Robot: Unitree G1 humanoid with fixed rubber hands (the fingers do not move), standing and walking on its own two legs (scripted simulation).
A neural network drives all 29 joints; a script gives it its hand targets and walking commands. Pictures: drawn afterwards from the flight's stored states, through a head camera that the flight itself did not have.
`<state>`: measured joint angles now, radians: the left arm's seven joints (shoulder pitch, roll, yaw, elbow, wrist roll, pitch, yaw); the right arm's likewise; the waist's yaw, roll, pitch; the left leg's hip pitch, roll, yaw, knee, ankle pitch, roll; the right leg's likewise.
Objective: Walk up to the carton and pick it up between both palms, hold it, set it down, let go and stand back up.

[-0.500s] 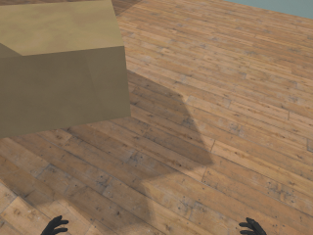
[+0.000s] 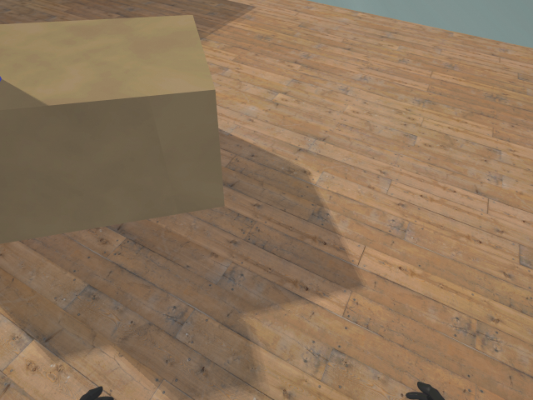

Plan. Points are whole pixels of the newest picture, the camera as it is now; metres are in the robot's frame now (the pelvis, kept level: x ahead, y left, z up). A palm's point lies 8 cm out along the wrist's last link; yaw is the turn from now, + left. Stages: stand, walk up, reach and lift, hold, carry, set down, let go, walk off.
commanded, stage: stand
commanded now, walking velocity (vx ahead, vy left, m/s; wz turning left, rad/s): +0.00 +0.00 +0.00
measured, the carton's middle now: out of the picture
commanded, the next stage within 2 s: none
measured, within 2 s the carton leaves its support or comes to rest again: neither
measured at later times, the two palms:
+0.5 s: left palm out of the picture +0.05 +0.29 -0.12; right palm out of the picture +0.06 -0.27 -0.11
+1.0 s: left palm out of the picture +0.06 +0.29 -0.12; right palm out of the picture +0.06 -0.28 -0.11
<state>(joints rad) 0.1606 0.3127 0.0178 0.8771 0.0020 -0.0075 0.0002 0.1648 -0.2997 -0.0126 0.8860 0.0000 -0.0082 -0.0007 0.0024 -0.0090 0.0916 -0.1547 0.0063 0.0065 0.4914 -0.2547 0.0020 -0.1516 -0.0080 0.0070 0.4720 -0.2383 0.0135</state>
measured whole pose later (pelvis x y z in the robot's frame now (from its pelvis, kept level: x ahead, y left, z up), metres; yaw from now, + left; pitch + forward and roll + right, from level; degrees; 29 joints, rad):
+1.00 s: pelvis +0.00 +0.01 +0.01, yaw +0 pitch -4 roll +0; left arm 0.17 0.32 0.02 1.04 0.00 -0.02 0.01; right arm 0.18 -0.31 -0.02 1.04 0.00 -0.02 -0.01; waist 0.00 -0.01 0.08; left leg -0.13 -0.01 0.01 0.38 -0.19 0.01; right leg -0.12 -0.02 0.01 0.36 -0.17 0.03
